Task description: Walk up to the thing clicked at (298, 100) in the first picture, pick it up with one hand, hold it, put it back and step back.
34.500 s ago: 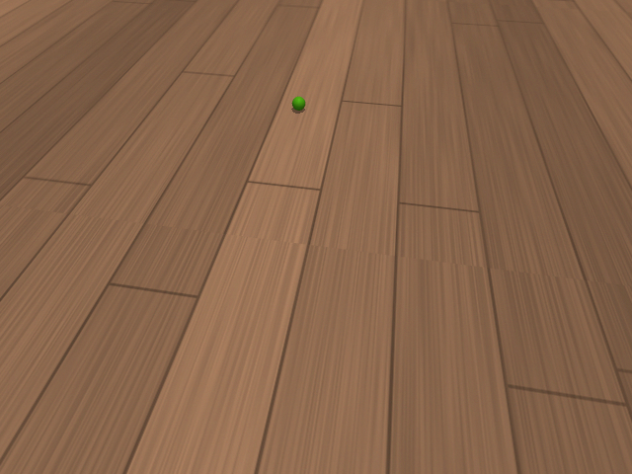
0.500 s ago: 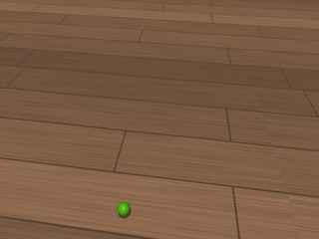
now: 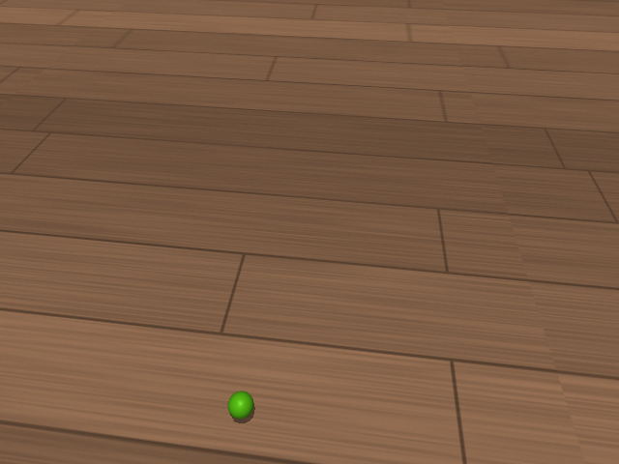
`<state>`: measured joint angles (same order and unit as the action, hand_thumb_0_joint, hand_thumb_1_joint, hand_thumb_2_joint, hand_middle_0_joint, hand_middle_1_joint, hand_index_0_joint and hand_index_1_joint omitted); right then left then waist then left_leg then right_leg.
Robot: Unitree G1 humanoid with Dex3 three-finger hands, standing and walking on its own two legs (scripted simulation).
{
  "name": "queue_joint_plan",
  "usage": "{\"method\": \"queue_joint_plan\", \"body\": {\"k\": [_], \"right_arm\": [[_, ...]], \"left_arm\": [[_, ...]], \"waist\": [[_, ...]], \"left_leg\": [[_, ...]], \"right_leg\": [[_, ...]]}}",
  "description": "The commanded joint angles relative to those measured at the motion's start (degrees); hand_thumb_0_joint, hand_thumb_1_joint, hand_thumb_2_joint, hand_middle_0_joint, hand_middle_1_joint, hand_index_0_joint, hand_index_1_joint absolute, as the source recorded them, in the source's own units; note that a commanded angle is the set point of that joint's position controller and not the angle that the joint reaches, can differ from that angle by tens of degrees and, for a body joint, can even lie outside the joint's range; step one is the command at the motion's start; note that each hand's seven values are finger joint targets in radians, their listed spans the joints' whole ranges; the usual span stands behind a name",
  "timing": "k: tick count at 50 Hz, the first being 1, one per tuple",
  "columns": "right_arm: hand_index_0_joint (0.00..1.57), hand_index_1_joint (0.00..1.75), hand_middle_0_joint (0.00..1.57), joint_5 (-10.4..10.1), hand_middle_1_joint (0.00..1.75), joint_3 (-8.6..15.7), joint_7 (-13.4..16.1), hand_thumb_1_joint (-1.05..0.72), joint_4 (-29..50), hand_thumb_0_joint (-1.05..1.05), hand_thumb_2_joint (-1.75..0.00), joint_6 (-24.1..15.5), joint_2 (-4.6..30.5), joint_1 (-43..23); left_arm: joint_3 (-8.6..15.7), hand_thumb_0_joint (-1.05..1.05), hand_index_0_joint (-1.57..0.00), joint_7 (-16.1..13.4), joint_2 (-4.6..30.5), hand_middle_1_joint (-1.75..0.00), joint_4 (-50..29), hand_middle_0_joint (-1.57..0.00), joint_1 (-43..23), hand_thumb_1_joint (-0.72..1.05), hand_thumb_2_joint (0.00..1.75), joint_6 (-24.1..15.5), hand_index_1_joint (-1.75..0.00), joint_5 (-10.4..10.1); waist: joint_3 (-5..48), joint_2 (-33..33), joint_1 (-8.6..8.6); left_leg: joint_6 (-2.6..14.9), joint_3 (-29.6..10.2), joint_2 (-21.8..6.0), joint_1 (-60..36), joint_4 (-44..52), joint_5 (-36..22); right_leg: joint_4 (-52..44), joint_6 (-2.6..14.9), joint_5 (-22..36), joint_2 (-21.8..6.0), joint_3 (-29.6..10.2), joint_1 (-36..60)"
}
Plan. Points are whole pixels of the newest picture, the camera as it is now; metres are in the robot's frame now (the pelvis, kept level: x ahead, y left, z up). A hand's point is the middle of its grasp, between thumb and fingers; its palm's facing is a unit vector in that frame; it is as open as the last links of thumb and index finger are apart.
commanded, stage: stand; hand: left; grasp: from above
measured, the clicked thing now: (240, 404) +0.42 +0.23 -0.74
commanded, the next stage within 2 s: step back in 1.40 s
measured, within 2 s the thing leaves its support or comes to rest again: neither
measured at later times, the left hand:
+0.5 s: hand out of the picture +0.08 +0.23 -0.16, palm faces +0.01 -0.95 -0.32, open 7.4 cm
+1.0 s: hand out of the picture +0.08 +0.23 -0.16, palm faces +0.00 -0.94 -0.34, open 7.4 cm
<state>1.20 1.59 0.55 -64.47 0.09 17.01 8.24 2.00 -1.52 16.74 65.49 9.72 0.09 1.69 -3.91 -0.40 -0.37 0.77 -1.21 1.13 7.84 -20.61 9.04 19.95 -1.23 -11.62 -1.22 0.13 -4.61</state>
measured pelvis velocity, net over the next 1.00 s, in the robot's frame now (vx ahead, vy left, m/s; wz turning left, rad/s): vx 0.01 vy -0.02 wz -0.01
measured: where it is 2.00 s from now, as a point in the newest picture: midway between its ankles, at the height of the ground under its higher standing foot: outside the picture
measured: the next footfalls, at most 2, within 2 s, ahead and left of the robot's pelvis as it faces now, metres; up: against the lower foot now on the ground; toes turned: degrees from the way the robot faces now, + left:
left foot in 1.70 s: +0.00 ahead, +0.11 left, +0.00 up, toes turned -2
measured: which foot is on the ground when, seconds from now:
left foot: down 0.00-1.00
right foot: down 0.00-1.00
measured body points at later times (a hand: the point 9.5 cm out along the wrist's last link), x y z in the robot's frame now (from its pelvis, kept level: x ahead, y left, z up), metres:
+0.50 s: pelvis +0.01 -0.01 +0.00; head +0.02 -0.01 +0.45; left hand +0.08 +0.28 -0.14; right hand +0.08 -0.30 -0.14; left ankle +0.03 +0.11 -0.75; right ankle +0.00 -0.13 -0.75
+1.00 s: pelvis +0.01 -0.02 +0.00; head +0.01 -0.02 +0.45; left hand +0.08 +0.28 -0.13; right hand +0.08 -0.31 -0.14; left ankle +0.03 +0.11 -0.75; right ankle +0.00 -0.13 -0.75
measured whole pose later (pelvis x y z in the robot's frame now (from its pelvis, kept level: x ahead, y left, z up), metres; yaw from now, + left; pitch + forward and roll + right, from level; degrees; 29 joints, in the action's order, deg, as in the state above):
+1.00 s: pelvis +0.01 -0.02 +0.00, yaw -1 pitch -3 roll +0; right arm 0.7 0.6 0.2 -65.8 -0.5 18.6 6.5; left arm 1.5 -0.6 18.3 65.5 6.9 -0.3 1.0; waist -3.2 -0.4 0.2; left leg -0.6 -1.1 -0.3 6.3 -17.8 8.5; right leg 17.8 0.1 -11.2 0.1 0.0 -3.5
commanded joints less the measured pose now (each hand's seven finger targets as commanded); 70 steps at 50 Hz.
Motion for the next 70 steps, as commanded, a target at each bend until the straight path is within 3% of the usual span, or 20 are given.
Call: {"method": "queue_joint_plan", "body": {"k": [1,6,8,12,18,25,36,42,48,56,63,69,70], "right_arm": [[0.20,0.30,0.20,0.06,0.30,1.71,0.80,-0.90,3.00,0.00,-0.90,-1.38,10.65,-1.67],[0.20,0.30,0.20,-0.17,0.30,1.44,0.92,-0.90,2.81,0.00,-0.90,-1.51,10.76,-2.47],[0.20,0.30,0.20,-0.15,0.30,1.40,1.04,-0.90,2.55,0.00,-0.90,-1.71,11.06,-1.96],[0.20,0.30,0.20,-0.13,0.30,1.23,1.08,-0.90,2.19,0.00,-0.90,-1.60,11.24,-2.67],[0.20,0.30,0.20,-0.22,0.30,1.27,1.07,-0.90,2.06,0.00,-0.90,-1.77,11.81,-3.07],[0.20,0.30,0.20,-0.29,0.30,1.31,0.99,-0.90,2.30,0.00,-0.90,-1.90,12.14,-3.50],[0.20,0.30,0.20,-0.34,0.30,1.09,0.69,-0.90,2.02,0.00,-0.90,-1.59,12.03,-3.97],[0.20,0.30,0.20,-0.45,0.30,1.23,0.65,-0.90,2.27,0.00,-0.90,-1.92,12.88,-4.40],[0.20,0.30,0.20,-0.40,0.30,1.12,0.55,-0.90,1.95,0.00,-0.90,-1.88,12.86,-4.19],[0.20,0.30,0.20,-0.46,0.30,1.00,0.37,-0.90,2.22,0.00,-0.90,-1.86,13.17,-3.79],[0.20,0.30,0.20,-0.44,0.30,0.81,0.29,-0.90,2.15,0.00,-0.90,-1.86,13.38,-3.55],[0.20,0.30,0.20,-0.49,0.30,0.80,0.36,-0.90,2.07,0.00,-0.90,-1.96,13.94,-3.17],[0.20,0.30,0.20,-0.74,0.30,1.95,0.06,-0.90,3.73,0.00,-0.90,-0.91,16.98,-5.81]], "left_arm": [[1.71,0.00,-0.20,-0.49,11.37,-0.30,-3.11,-0.20,-2.64,0.90,0.90,-1.51,-0.30,-0.45],[1.55,0.00,-0.20,-0.48,10.95,-0.30,-2.71,-0.20,-2.85,0.90,0.90,-1.52,-0.30,-0.50],[1.53,0.00,-0.20,-0.39,10.94,-0.30,-2.88,-0.20,-2.87,0.90,0.90,-1.57,-0.30,-0.63],[1.58,0.00,-0.20,-0.34,10.89,-0.30,-2.51,-0.20,-3.14,0.90,0.90,-1.35,-0.30,-0.71],[1.58,0.00,-0.20,-0.19,10.87,-0.30,-2.49,-0.20,-3.74,0.90,0.90,-1.42,-0.30,-0.70],[1.86,0.00,-0.20,-0.18,12.16,-0.30,-3.12,-0.20,-4.83,0.90,0.90,-1.82,-0.30,-0.73],[1.59,0.00,-0.20,0.09,12.52,-0.30,-3.03,-0.20,-5.07,0.90,0.90,-1.69,-0.30,-0.73],[1.60,0.00,-0.20,0.21,13.29,-0.30,-3.79,-0.20,-5.70,0.90,0.90,-1.91,-0.30,-0.75],[1.31,0.00,-0.20,0.38,13.38,-0.30,-3.51,-0.20,-5.21,0.90,0.90,-1.75,-0.30,-0.90],[1.15,0.00,-0.20,0.42,13.81,-0.30,-3.78,-0.20,-4.88,0.90,0.90,-2.10,-0.30,-0.97],[1.12,0.00,-0.20,0.47,14.07,-0.30,-3.72,-0.20,-4.66,0.90,0.90,-2.07,-0.30,-1.06],[0.93,0.00,-0.20,0.60,13.98,-0.30,-3.97,-0.20,-4.56,0.90,0.90,-2.07,-0.30,-1.05],[3.62,0.00,-0.20,0.41,18.98,-0.30,-5.24,-0.20,-4.92,0.90,0.90,-1.42,-0.30,-2.09]], "waist": [[1.58,0.03,0.47],[2.44,0.58,0.26],[4.18,0.37,0.18],[3.37,-0.32,0.03],[3.21,0.02,0.12],[5.69,0.44,0.41],[2.25,0.57,0.48],[5.21,-0.28,0.60],[3.51,0.48,0.36],[4.68,0.81,0.56],[3.45,0.49,0.55],[3.70,0.02,0.44],[-2.12,0.64,0.36]], "left_leg": [[1.07,-6.51,-6.41,0.12,4.81,-0.12],[1.24,-6.31,-6.95,-1.17,4.07,-5.39],[1.12,-5.74,-7.10,-2.49,3.39,-9.49],[1.09,-5.69,-7.06,-1.79,3.90,-6.93],[0.77,-5.57,-7.26,-2.16,4.15,-8.02],[0.62,-4.98,-7.57,-3.80,3.26,-12.79],[0.43,-5.27,-7.49,-1.50,4.98,-4.96],[0.45,-5.05,-7.95,-3.57,4.40,-8.27],[0.23,-5.38,-7.95,-2.30,5.32,-6.43],[0.50,-5.04,-7.98,-3.41,4.63,-7.64],[0.38,-5.25,-7.94,-2.07,5.21,-4.98],[0.24,-5.29,-8.15,-2.36,5.07,-6.28],[1.59,-5.42,-7.11,1.79,-1.56,-14.55]], "right_leg": [[-4.46,1.80,1.00,-5.36,-4.99,-2.04],[-4.19,1.77,4.13,-5.59,-4.57,-1.03],[-3.85,1.79,7.85,-5.79,-4.70,0.00],[-4.29,1.79,5.87,-5.60,-4.55,-0.24],[-4.48,1.67,6.52,-5.49,-4.55,-0.36],[-4.00,1.71,12.47,-6.02,-4.67,1.26],[-5.92,1.84,4.59,-5.50,-4.85,-1.17],[-4.94,2.29,7.97,-5.86,-5.22,-0.10],[-5.37,2.31,4.95,-5.52,-5.10,-1.09],[-5.13,2.33,7.61,-5.94,-5.36,-0.49],[-5.73,2.23,5.11,-5.78,-5.53,-1.12],[-5.54,2.34,5.96,-5.71,-5.56,-1.26],[-1.02,3.00,16.88,-5.39,-6.64,-5.52]]}}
